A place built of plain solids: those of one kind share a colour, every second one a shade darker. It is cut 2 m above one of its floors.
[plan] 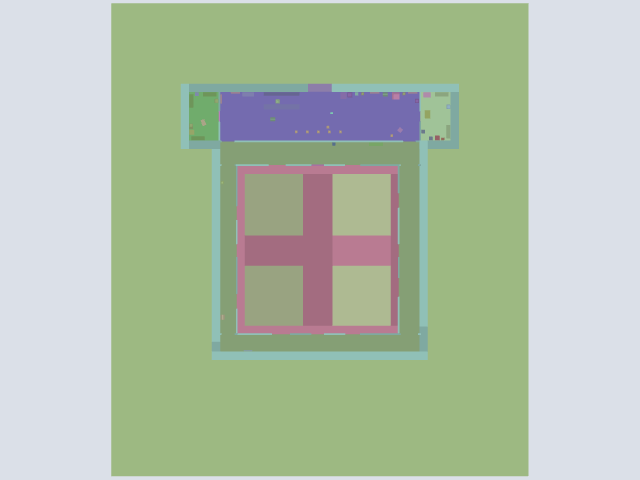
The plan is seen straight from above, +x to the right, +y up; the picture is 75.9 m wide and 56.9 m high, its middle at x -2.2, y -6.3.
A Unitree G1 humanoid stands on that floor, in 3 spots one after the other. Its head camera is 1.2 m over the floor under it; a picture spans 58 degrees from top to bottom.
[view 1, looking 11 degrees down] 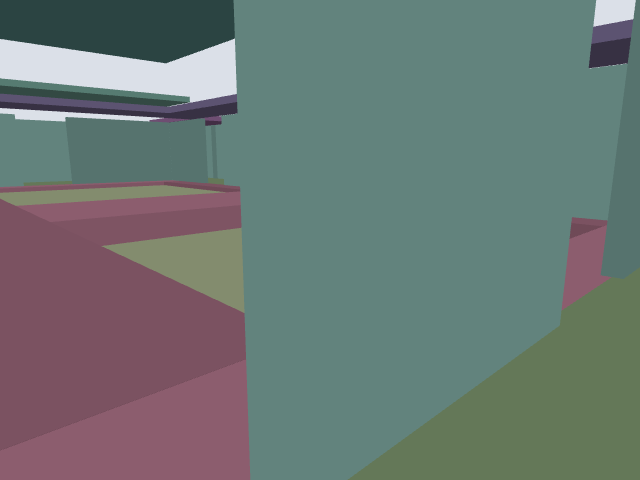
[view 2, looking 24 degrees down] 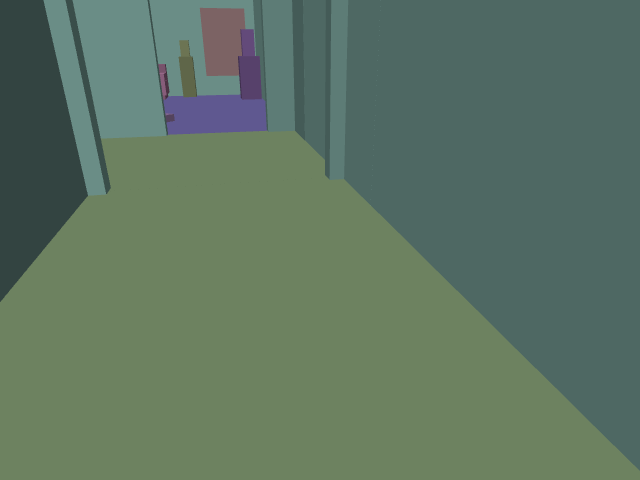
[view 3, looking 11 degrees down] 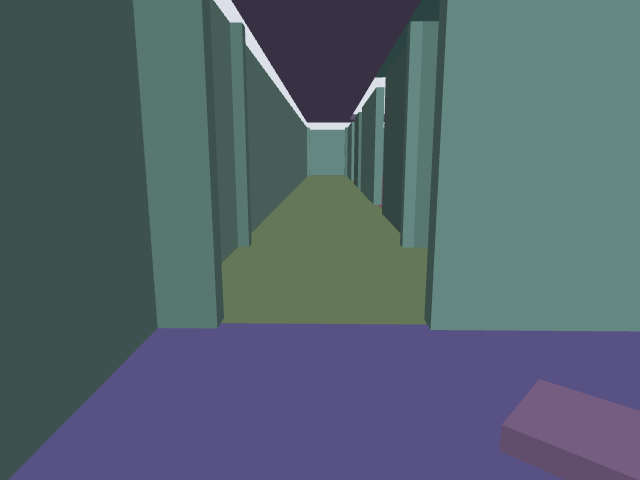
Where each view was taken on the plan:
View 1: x -2.47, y -18.54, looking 47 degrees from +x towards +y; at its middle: wall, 1.36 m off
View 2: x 8.40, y -1.54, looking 77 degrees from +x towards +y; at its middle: floor_corr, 2.95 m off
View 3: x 8.38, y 8.36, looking -89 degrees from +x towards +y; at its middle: floor_corr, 6.29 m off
